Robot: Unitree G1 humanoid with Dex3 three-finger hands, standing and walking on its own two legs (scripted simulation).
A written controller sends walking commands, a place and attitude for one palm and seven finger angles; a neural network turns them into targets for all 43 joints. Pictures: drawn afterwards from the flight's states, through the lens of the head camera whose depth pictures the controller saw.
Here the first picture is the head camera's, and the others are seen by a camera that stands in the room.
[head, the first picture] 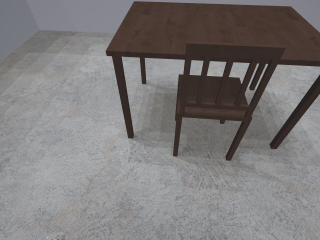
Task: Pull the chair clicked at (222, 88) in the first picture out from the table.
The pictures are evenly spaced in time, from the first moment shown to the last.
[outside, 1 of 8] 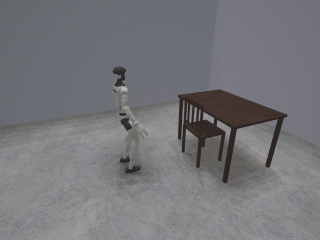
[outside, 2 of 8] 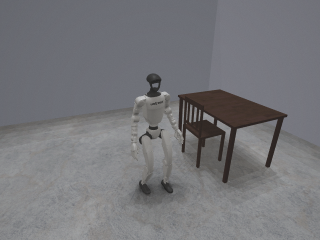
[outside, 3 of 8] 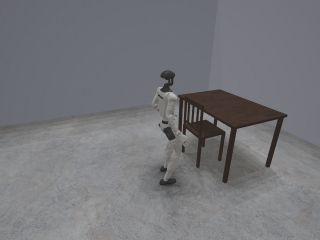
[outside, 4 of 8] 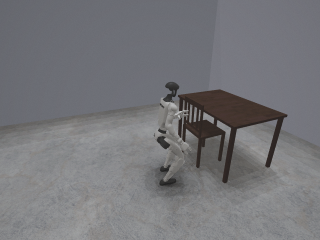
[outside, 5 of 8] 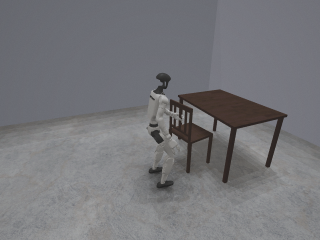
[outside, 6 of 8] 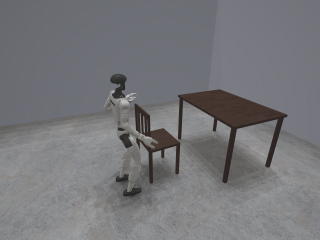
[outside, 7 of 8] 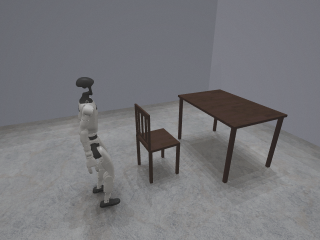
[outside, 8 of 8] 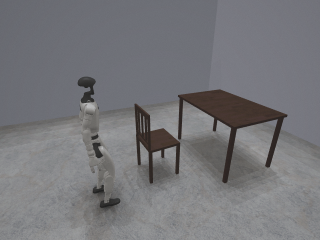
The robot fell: no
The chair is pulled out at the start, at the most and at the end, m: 0.00 0.68 0.68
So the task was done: yes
